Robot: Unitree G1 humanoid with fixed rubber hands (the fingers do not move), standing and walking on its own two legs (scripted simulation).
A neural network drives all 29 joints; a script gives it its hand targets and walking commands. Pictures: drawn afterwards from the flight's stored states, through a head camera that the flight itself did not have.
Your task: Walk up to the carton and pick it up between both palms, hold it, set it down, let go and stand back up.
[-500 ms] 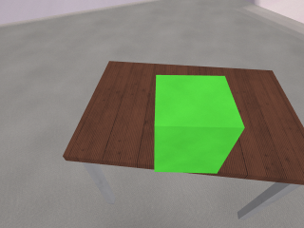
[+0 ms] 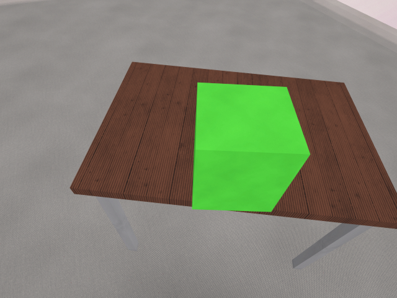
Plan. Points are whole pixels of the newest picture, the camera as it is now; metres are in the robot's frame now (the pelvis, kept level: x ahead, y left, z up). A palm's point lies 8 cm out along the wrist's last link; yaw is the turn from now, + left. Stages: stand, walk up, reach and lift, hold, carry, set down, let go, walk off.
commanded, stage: walk up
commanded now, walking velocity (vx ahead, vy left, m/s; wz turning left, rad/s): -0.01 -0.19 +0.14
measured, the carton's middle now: (236, 151) +0.43 -0.10 +0.01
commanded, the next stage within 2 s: stand in 0.78 s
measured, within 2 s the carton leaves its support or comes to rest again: neither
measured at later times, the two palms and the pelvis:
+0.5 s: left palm out of the picture +0.01 +0.07 -0.12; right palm out of the picture +0.03 -0.37 -0.17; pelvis +0.02 -0.15 +0.00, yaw +2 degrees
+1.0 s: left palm out of the picture -0.03 +0.04 -0.14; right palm out of the picture +0.02 -0.37 -0.15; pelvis +0.01 -0.17 +0.00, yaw +2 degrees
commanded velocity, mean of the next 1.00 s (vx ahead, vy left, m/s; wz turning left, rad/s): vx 0.03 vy -0.03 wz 0.02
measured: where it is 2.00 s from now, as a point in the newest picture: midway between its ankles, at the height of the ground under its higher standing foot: outside the picture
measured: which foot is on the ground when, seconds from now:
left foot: down 0.00-0.30, up 0.32-0.66, down 0.68-1.00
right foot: up 0.00-0.28, down 0.30-1.00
